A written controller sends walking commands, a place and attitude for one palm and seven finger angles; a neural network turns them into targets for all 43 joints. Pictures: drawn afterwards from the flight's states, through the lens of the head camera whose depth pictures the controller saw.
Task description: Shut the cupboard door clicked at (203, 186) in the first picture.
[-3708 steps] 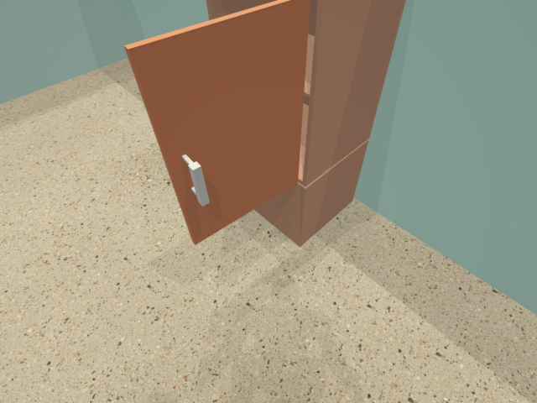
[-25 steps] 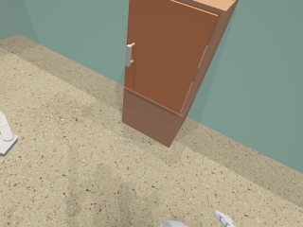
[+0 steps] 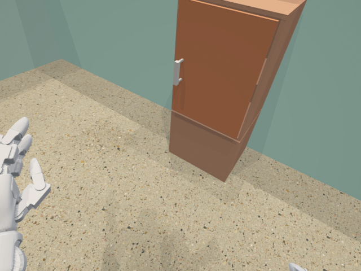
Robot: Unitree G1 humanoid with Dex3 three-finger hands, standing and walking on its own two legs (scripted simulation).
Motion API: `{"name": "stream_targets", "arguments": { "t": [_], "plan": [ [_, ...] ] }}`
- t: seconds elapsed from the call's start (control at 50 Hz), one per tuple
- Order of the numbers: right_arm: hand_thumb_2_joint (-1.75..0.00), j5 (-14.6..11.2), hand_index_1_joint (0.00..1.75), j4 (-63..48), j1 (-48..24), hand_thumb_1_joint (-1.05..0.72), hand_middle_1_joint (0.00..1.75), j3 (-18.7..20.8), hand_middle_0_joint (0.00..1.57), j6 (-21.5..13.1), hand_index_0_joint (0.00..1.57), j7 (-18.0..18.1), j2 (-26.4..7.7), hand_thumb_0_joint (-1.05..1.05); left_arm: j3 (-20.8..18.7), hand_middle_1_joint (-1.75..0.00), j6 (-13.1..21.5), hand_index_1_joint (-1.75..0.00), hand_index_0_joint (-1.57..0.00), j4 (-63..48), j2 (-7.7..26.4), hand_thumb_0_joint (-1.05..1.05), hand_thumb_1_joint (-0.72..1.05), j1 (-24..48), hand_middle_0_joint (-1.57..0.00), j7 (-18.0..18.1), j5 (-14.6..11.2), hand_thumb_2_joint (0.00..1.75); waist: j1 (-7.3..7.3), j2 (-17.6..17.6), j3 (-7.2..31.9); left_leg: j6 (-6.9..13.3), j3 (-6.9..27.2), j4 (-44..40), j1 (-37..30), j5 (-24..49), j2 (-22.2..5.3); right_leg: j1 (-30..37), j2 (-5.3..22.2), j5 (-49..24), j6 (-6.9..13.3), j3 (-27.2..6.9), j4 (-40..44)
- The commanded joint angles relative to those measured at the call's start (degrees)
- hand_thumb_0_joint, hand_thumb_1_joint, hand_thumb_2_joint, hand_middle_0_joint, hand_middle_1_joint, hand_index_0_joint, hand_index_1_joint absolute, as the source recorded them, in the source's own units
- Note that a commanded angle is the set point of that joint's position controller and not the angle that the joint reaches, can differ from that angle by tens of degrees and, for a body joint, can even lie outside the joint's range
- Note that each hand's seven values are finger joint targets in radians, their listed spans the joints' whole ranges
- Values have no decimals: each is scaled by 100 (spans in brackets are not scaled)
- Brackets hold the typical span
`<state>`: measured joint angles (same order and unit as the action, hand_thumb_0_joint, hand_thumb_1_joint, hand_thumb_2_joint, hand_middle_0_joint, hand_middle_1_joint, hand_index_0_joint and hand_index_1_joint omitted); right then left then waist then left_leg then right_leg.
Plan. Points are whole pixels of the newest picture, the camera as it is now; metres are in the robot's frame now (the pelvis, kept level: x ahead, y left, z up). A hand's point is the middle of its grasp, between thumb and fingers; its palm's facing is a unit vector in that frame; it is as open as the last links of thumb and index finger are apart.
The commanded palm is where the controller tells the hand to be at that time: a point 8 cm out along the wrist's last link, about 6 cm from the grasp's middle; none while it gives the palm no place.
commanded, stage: stop stepping back and stand still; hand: left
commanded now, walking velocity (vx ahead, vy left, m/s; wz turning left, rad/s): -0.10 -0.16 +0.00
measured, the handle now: (178, 71) +1.04 +0.07 -0.06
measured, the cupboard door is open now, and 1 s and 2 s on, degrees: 0 0 0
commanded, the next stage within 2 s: let the arm hang, fingers relaxed in 0.58 s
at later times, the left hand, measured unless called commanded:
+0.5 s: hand (52, 163) +0.25 +0.25 +0.16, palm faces +0.43 -0.79 -0.44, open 7.4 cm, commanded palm +0.19 +0.29 +0.19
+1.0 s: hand out of the picture +0.06 +0.21 -0.16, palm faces +0.00 -0.98 -0.17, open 7.2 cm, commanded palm none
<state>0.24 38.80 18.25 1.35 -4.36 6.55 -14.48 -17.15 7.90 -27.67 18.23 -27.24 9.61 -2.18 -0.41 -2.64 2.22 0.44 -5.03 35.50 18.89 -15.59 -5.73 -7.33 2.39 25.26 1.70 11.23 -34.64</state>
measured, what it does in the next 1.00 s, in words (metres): steps on the spot: right foot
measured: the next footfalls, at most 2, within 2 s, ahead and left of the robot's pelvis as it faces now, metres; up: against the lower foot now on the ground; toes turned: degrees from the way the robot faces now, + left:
right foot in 0.18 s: +0.05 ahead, -0.10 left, +0.00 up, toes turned -5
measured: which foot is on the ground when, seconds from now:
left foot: down 0.00-1.00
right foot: down 0.00-0.00, up 0.02-0.16, down 0.18-1.00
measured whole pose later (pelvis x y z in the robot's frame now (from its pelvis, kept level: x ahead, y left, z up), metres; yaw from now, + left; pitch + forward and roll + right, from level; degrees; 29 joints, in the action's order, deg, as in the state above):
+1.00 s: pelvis +0.01 +0.03 +0.01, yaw +0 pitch -1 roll +0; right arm 1.3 50.2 12.4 -1.4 1.7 -0.6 -13.6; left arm 0.3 -3.8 46.9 10.6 -17.5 0.6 0.7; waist 0.3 -1.6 -3.6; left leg 1.0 -3.8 31.9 17.5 -13.4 -1.0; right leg -14.4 3.1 17.0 -1.0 4.2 -32.5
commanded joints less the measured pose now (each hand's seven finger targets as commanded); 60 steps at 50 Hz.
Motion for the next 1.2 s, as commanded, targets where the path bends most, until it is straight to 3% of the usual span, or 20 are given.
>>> {"name": "stream_targets", "arguments": {
  "t": [0.0, 0.04, 0.12, 0.18, 0.22, 0.26, 0.3, 0.38, 0.42, 0.56, 0.64, 0.66, 0.68, 0.7, 0.74, 0.82, 0.92, 1.04, 1.1, 1.18],
  "plan": [
    [-90, 50, 30, -1208, -881, -90, 30, 172, 20, -446, 20, -44, -523, 0, -1601, -30, 825, -30, -20, -2762, 2148, 0, 90, 741, -20, 280, -26, 90, 93, 2866, 243, 691, 2427, -1709, -2040, 1805, -1247, -2153, -285, 640, -52, -637, -1596],
    [-90, 94, 30, -1101, -916, -90, 30, 113, 20, -470, 20, -124, -337, 0, -1861, -30, 785, -30, -20, -2308, 2180, 0, 90, 259, -20, 180, -144, 90, 116, 2224, 227, 771, 2276, -1911, -1292, 1461, -1371, -1785, -148, 671, -130, -1024, -1694],
    [-90, -111, 30, -1133, -765, -90, 30, 166, 20, -421, 20, -339, -385, 0, -1923, -30, 588, -30, -20, -1285, 1660, 0, 90, -1010, -20, 95, -244, 90, 82, 1420, 556, 242, 458, -1077, -880, 1492, -757, -523, -321, -901, -278, -537, 624],
    [-90, -149, 30, -1201, -805, -90, 30, 159, 20, -287, 20, -392, -413, 0, -1736, -30, 500, -30, -20, -789, 1592, 0, 90, -1088, -20, 27, -217, 90, 188, 316, 376, 11, 172, -649, 215, 461, -385, 213, 72, -2072, -152, -1182, 1086],
    [-90, -183, 30, -1153, -825, -90, 30, 192, 20, -264, 20, -378, -386, 0, -1533, -30, 382, -30, -20, -628, 1408, 0, 90, -983, -20, 26, -254, 90, 216, -428, 372, -111, 135, -205, 63, 131, 27, -201, 571, -2603, 109, -1918, 1268],
    [-90, -183, 30, -1131, -883, -90, 30, 152, 20, -135, 20, -348, -312, 0, -1378, -30, 310, -30, -20, -612, 1441, 0, 90, -968, -20, 66, -210, 90, 217, -869, 357, -116, 218, 132, 133, 76, 145, -121, 924, -3431, 290, -2128, 1279],
    [-90, -162, 30, -1124, -957, -90, 30, 74, 20, -120, 20, -299, -268, 0, -1393, -30, 373, -30, -20, -820, 1571, 0, 90, -613, -20, 87, -156, 90, 169, -767, 424, -58, 309, -111, 183, -106, 190, 163, 914, -3882, 256, -1916, 1069],
    [-90, -120, 30, -1143, -1083, -90, 30, 71, 20, -182, 20, -133, -321, 0, -1418, -30, 490, -30, -20, -1468, 1787, 0, 90, 156, -20, 131, -76, 90, 106, 241, 640, 93, 343, -649, -924, 2377, -38, 24, 361, -4209, -154, -1263, 541],
    [-90, -124, 30, -1158, -1100, -90, 30, 67, 20, -200, 20, -105, -311, 0, -1496, -30, 516, -30, -20, -1841, 1962, 0, 90, 365, -20, 165, -17, 90, 99, 856, 676, 84, 262, -504, -1094, 2929, -65, -25, 329, -4371, -191, -1172, 499],
    [-90, -186, 30, -1255, -1026, -90, 30, 107, 20, -38, 20, -235, -298, 0, -1475, -30, 500, -30, -20, -1046, 1575, 0, 90, -576, -20, 154, -93, 90, 119, 323, 472, -59, 228, -396, -460, 1866, 91, 200, 479, -3925, -30, -1405, 929],
    [-90, -206, 30, -1344, -1035, -90, 30, 108, 20, 78, 20, -248, -328, 0, -1486, -30, 474, -30, -20, -814, 1505, 0, 90, -933, -20, 96, -158, 90, 129, 391, 361, -42, 347, -692, -382, 1799, -6, 44, 329, -3256, -82, -1265, 955],
    [-90, -161, 30, -431, -1609, -90, 30, 233, 20, -282, 20, -751, -1393, 0, 1154, -30, -351, -30, -20, 3068, 688, 0, 90, 95, -20, -761, 356, 90, 190, 710, -57, -12, 390, -205, -166, 2598, -130, -654, 629, -3857, -19, -869, 175],
    [-90, -87, 30, -329, -1258, -90, 30, 308, 20, -109, 20, -760, -1296, 0, 1058, -30, -700, -30, -20, 3280, 579, 0, 90, 204, -20, -930, 318, 90, 105, 789, 241, 32, 469, -360, -305, 2298, -231, -795, 460, -2995, -62, -1093, 289],
    [-90, -59, 30, -347, -1182, -90, 30, 255, 20, -33, 20, -739, -1218, 0, 1073, -30, -793, -30, -20, 3312, 442, 0, 90, 224, -20, -984, 318, 90, 76, 898, 49, 99, 554, -512, -68, 1927, -327, -882, 339, -2211, -147, -972, 280],
    [-90, 9, 30, -286, -1122, -90, 30, 164, 20, 69, 20, -723, -1183, 0, 1178, -30, -755, -30, -20, 3877, 473, 0, 90, 612, -20, -1045, 354, 90, -27, 388, 113, 256, 833, -705, 310, 1555, -362, -714, 240, -1772, -137, -934, 248],
    [-90, 91, 30, -29, -959, -90, 30, 95, 20, 233, 20, -689, -1142, 0, 1309, -30, -710, -30, -20, 5257, 675, 0, 90, 1067, -20, -993, 379, 90, 72, -1034, 453, 142, 732, -439, -228, 1685, -23, -432, 547, -2670, 84, -1256, 495],
    [-90, 121, 30, 581, -848, -90, 30, -57, 20, 429, 20, -666, -842, 0, 1504, -30, -862, -30, -20, 6695, 407, 0, 90, 1084, -20, -875, 324, 90, 36, 443, 287, 139, 783, -1058, -496, 1241, -40, -383, 338, -1340, -79, -1228, 778],
    [-90, 106, 30, 1274, -519, -90, 30, -1, 20, 550, 20, -587, -469, 0, 1501, -30, -865, -30, -20, 7963, 74, 0, 90, 745, -20, -872, 331, 90, 48, 1302, -414, 107, 812, -1709, -151, -914, 11, -548, 235, -619, 18, -1223, 1372],
    [-90, 80, 30, 1517, -296, -90, 30, 41, 20, 542, 20, -550, -433, 0, 1538, -30, -842, -30, -20, 8376, -11, 0, 90, 616, -20, -873, 332, 90, 43, 1101, -571, 131, 894, -1903, -69, -1145, -36, -498, 192, -670, 11, -1190, 1454],
    [-90, 61, 30, 1791, 4, -90, 30, 93, 20, 526, 20, -519, -400, 0, 1564, -30, -799, -30, -20, 8761, -88, 0, 90, 493, -20, -857, 339, 90, 85, 345, -652, 160, 822, -1815, -358, -892, -45, -743, 257, -481, 12, -1266, 1685]
  ]
}}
